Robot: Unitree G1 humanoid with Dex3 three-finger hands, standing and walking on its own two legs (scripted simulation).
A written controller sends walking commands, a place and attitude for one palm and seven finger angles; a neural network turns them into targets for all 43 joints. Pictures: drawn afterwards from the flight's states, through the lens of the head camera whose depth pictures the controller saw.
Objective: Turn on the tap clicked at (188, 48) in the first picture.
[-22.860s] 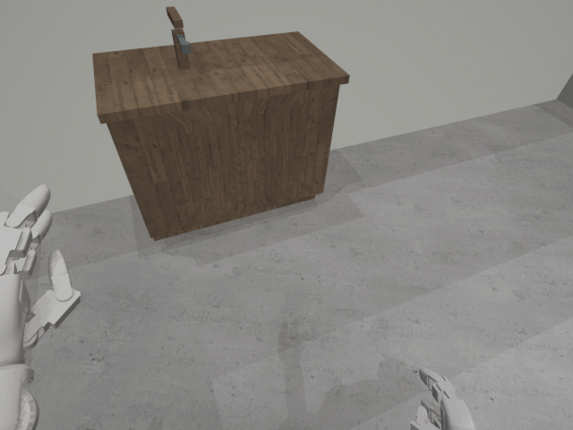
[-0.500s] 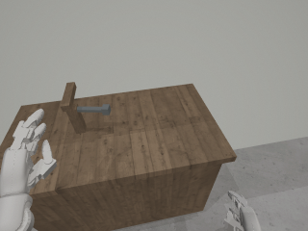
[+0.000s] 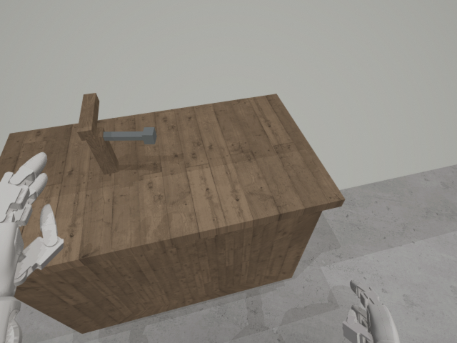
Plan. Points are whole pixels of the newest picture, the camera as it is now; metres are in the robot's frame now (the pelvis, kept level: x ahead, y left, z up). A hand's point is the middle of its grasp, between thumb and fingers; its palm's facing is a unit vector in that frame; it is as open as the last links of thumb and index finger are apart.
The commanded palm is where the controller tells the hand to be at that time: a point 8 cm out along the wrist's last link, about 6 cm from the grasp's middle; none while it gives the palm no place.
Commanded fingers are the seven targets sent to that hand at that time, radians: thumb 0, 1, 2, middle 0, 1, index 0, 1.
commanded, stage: step back with the hand held close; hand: left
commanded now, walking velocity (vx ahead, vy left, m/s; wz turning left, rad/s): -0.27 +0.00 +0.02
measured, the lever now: (149, 135) +0.53 +0.23 +0.05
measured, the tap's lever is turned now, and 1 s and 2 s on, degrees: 76 76 76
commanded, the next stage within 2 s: stop stepping back and stand still in 0.96 s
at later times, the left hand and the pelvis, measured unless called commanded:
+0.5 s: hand (18, 286) +0.15 +0.25 +0.16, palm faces +0.39 -0.84 -0.36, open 7.4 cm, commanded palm +0.09 +0.30 +0.18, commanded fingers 0.00 0.90 0.90 -0.20 -0.30 -0.20 -0.30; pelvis -0.06 +0.02 -0.02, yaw +3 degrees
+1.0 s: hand out of the picture +0.07 +0.23 +0.18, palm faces +0.31 -0.89 -0.35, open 7.4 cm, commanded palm +0.02 +0.28 +0.18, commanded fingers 0.00 0.90 0.90 -0.20 -0.30 -0.20 -0.30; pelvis -0.15 +0.01 +0.00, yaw -2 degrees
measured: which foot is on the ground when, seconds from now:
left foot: down 0.00-0.82, up 0.84-0.98, down 1.00-1.00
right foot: down 0.00-0.52, up 0.54-0.80, down 0.82-1.00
